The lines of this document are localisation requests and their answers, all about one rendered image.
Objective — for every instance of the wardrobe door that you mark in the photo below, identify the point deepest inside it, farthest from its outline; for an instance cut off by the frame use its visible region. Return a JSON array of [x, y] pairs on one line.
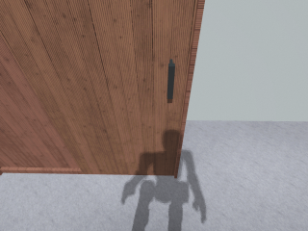
[[100, 70], [28, 137]]

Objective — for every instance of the handle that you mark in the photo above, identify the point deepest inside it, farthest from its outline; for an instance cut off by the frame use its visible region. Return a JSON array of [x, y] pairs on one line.
[[170, 79]]

